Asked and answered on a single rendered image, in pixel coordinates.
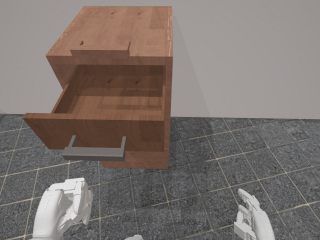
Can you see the right robot hand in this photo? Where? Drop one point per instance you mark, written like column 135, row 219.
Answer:
column 257, row 226

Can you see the drawer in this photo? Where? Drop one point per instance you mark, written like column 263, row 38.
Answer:
column 102, row 103

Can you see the cabinet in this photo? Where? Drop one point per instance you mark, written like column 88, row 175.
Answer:
column 148, row 31

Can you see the left robot hand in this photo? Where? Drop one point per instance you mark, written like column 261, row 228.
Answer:
column 71, row 197

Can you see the handle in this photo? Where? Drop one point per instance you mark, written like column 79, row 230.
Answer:
column 94, row 153
column 100, row 51

